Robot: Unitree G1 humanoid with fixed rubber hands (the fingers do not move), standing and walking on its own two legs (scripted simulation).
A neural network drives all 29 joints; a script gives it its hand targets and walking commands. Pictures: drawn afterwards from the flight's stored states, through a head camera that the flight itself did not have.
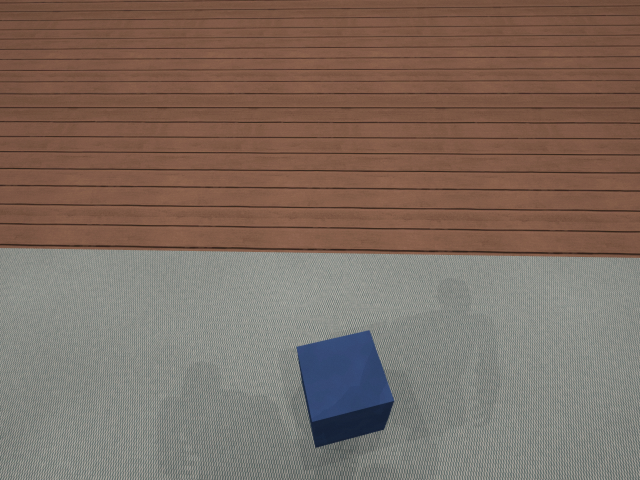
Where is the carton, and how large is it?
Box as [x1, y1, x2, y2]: [297, 330, 393, 447]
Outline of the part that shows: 369,330 297,347 302,384 315,447 384,428 393,399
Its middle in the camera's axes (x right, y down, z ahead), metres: +0.06 +0.43 +1.11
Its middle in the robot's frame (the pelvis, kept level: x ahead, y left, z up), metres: +0.46 -0.02 -0.65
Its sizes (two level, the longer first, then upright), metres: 0.210 0.200 0.250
